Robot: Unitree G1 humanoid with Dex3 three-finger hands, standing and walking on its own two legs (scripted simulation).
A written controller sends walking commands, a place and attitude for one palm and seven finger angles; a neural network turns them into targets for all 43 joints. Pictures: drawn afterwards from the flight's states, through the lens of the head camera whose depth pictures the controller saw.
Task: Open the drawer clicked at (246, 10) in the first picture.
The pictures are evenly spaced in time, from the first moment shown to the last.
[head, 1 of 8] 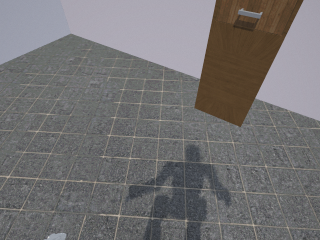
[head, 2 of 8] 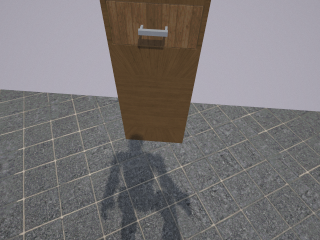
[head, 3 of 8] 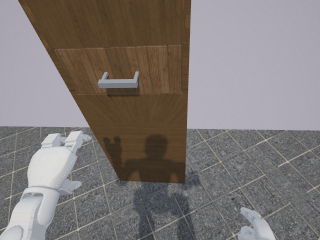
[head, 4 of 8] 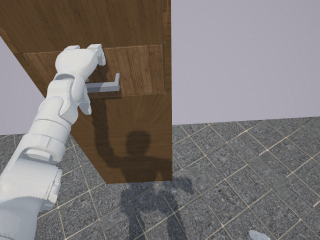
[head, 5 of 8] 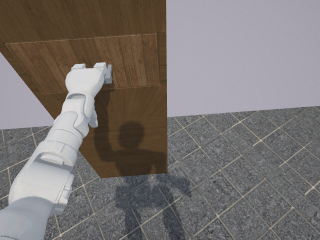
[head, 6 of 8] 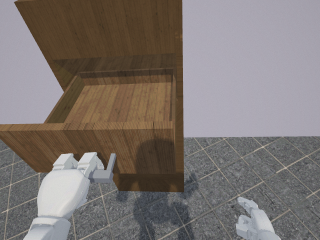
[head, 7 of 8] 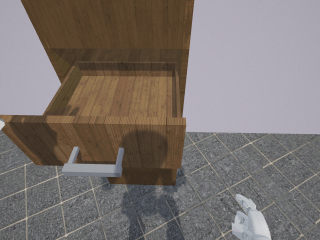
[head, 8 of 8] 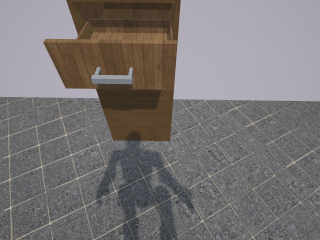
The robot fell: no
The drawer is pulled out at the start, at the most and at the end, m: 0.00 0.30 0.29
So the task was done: yes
